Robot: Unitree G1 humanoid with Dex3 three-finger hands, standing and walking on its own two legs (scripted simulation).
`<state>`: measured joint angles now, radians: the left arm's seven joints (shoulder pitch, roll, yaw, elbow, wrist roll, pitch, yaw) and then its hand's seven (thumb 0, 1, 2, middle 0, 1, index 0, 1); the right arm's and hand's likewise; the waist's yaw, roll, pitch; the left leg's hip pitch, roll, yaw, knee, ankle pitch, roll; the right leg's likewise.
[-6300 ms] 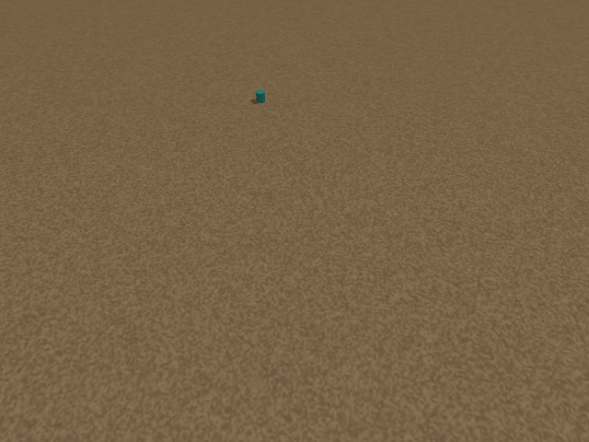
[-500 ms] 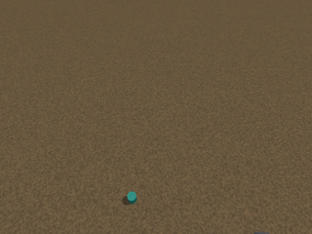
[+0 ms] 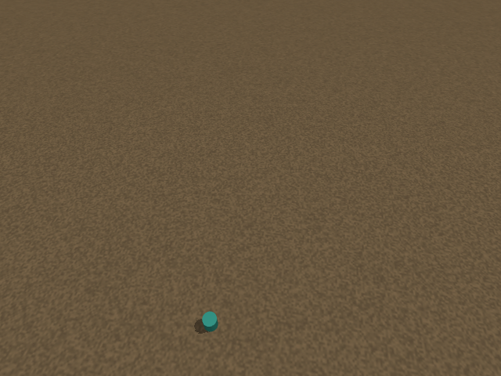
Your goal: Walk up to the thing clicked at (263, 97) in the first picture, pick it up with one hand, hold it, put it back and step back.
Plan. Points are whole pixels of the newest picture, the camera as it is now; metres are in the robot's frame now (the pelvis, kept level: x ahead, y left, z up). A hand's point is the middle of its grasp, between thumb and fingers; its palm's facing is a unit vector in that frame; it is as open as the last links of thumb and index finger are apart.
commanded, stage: stand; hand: left
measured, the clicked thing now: (210, 321) +0.43 +0.15 -0.75
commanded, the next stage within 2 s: none
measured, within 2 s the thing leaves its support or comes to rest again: neither
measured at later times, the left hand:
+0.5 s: hand out of the picture +0.09 +0.25 -0.16, palm faces -0.03 -0.94 -0.34, open 7.4 cm
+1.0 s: hand out of the picture +0.10 +0.25 -0.15, palm faces -0.03 -0.94 -0.34, open 7.4 cm
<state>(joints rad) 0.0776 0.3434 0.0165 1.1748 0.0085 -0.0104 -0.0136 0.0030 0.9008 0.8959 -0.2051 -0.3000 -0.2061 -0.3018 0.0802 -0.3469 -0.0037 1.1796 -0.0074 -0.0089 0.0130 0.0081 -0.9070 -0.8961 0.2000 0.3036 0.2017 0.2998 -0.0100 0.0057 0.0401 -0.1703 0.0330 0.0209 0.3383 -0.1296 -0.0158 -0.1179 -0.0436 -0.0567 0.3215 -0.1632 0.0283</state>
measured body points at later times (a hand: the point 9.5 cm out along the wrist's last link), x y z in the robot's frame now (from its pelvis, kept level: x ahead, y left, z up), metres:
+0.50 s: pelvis +0.01 -0.01 +0.00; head +0.02 -0.01 +0.45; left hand +0.10 +0.30 -0.13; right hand +0.09 -0.31 -0.13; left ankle +0.04 +0.13 -0.75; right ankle +0.01 -0.14 -0.75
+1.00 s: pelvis +0.02 -0.01 +0.00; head +0.02 -0.01 +0.45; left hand +0.10 +0.29 -0.13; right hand +0.09 -0.31 -0.13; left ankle +0.04 +0.13 -0.75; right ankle +0.01 -0.14 -0.75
